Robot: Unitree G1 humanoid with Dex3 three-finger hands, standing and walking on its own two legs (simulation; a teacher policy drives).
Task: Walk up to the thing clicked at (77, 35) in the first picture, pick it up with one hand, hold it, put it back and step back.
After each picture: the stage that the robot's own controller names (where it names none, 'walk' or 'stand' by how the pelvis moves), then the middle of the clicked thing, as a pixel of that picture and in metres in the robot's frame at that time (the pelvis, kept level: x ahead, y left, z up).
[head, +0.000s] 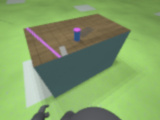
stand; (77, 34) +0.76 +0.17 +0.07
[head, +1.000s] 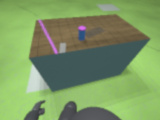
walk; (81, 33) +0.72 +0.15 +0.09
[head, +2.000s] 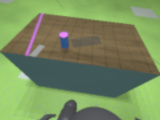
walk; (64, 40) +0.54 +0.28 +0.08
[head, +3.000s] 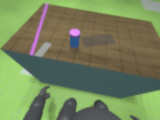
walk; (74, 39) +0.52 +0.12 +0.10
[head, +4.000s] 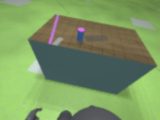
walk; (80, 34) +0.74 +0.11 +0.08
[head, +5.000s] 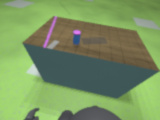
walk; (76, 37) +0.68 +0.16 +0.08
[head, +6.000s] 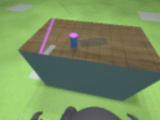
stand; (73, 40) +0.61 +0.19 +0.08
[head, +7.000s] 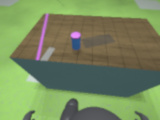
stand; (76, 41) +0.53 +0.15 +0.10
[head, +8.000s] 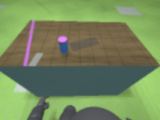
stand; (63, 45) +0.51 +0.23 +0.09
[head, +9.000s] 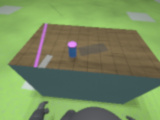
stand; (72, 49) +0.50 +0.18 +0.07
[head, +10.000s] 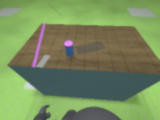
stand; (69, 48) +0.51 +0.20 +0.07
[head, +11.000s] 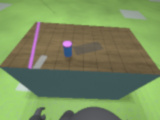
stand; (67, 49) +0.50 +0.21 +0.06
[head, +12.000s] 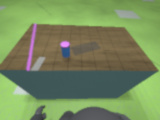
stand; (65, 49) +0.50 +0.22 +0.07
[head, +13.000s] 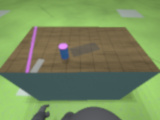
rise first; (64, 51) +0.49 +0.23 +0.07
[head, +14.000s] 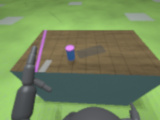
rise first; (70, 53) +0.48 +0.22 +0.07
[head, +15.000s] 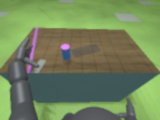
go down; (66, 52) +0.49 +0.20 +0.07
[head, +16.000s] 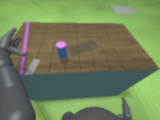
go down; (62, 50) +0.48 +0.21 +0.08
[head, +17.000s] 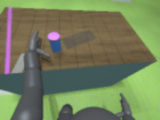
close in; (55, 43) +0.48 +0.22 +0.10
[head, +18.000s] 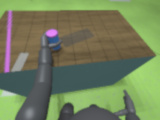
close; (54, 40) +0.51 +0.22 +0.12
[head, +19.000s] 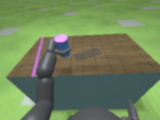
lift; (63, 46) +0.34 +0.17 +0.28
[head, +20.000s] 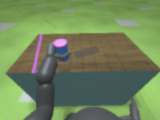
hold; (62, 51) +0.33 +0.18 +0.25
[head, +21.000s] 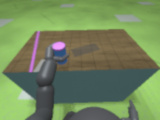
hold; (60, 53) +0.34 +0.19 +0.21
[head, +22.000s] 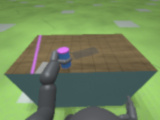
hold; (64, 58) +0.34 +0.18 +0.19
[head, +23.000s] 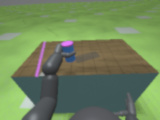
crouch; (68, 51) +0.35 +0.15 +0.26
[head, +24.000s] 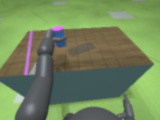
crouch; (59, 37) +0.46 +0.20 +0.24
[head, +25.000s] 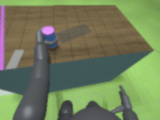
lower; (50, 37) +0.51 +0.22 +0.13
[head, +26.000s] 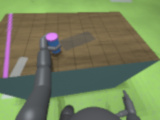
lower; (54, 43) +0.48 +0.23 +0.12
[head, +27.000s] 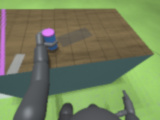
lower; (50, 39) +0.50 +0.23 +0.12
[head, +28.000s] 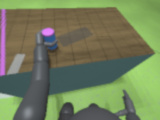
lower; (50, 39) +0.50 +0.23 +0.12
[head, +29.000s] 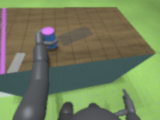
loosen; (50, 38) +0.51 +0.23 +0.12
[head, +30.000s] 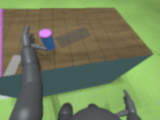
withdraw; (47, 40) +0.49 +0.24 +0.12
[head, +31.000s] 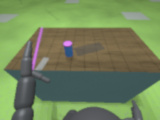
sink last; (68, 49) +0.50 +0.23 +0.09
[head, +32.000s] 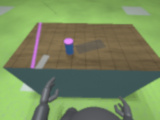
stand; (69, 46) +0.51 +0.22 +0.08
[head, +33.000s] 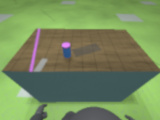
stand; (66, 50) +0.51 +0.22 +0.07
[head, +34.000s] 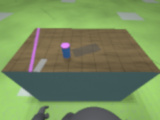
stand; (66, 50) +0.51 +0.23 +0.07
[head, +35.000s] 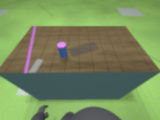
stand; (62, 50) +0.50 +0.24 +0.06
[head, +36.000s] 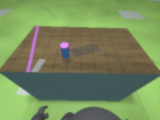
stand; (65, 50) +0.50 +0.23 +0.06
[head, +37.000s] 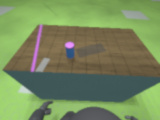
stand; (70, 50) +0.49 +0.19 +0.07
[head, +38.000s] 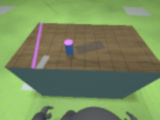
walk; (69, 47) +0.52 +0.21 +0.06
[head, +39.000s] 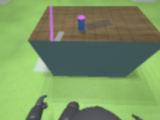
walk; (81, 23) +0.77 +0.14 +0.08
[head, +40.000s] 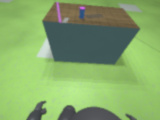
stand; (81, 12) +1.15 +0.20 +0.08
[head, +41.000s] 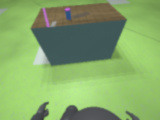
stand; (68, 14) +1.12 +0.38 +0.08
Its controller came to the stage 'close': yes
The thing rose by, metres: 0.23
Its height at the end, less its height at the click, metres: +0.00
